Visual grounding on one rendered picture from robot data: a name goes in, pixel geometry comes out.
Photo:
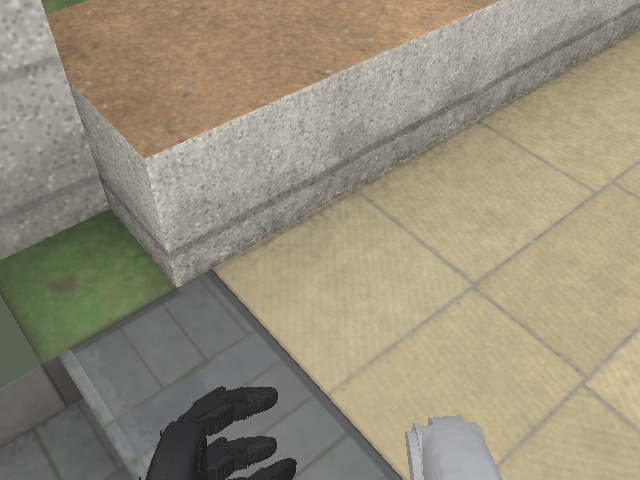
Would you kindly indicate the robot right thigh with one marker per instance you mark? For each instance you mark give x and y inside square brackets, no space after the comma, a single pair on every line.
[449,449]

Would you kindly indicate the robot right shin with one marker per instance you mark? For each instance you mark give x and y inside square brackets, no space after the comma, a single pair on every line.
[479,428]

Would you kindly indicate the left robot hand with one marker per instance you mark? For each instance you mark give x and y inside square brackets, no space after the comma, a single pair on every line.
[182,452]

